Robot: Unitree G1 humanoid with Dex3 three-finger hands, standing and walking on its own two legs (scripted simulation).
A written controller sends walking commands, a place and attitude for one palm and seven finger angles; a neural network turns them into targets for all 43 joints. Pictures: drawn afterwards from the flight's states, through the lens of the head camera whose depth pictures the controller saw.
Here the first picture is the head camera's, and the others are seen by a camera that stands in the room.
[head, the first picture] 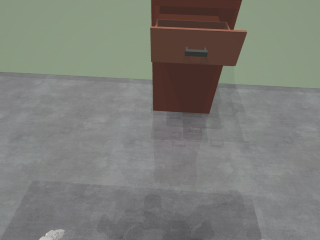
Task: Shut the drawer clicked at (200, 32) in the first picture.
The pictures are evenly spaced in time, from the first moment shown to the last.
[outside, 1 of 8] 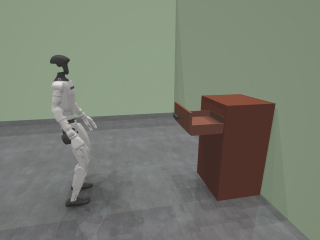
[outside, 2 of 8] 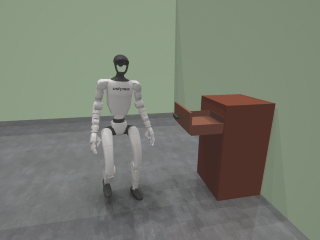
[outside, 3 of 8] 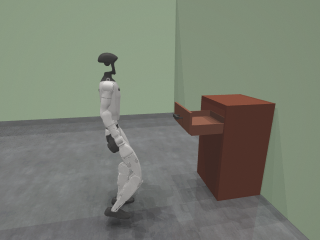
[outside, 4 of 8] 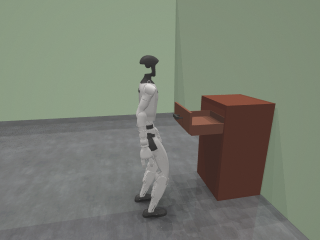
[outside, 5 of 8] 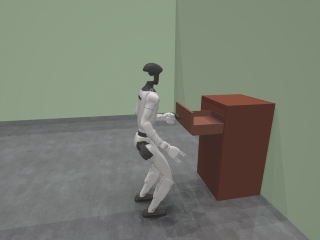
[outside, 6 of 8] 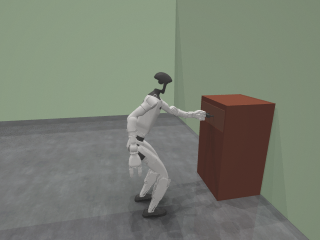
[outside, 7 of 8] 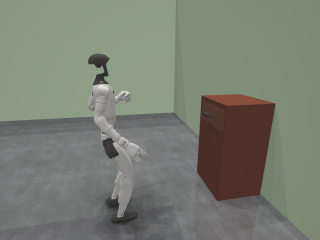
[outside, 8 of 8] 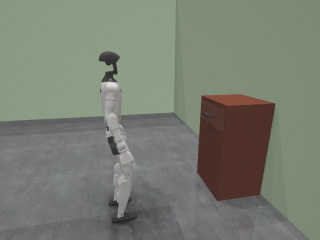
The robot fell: no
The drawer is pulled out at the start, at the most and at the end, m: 0.30 0.30 0.00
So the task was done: yes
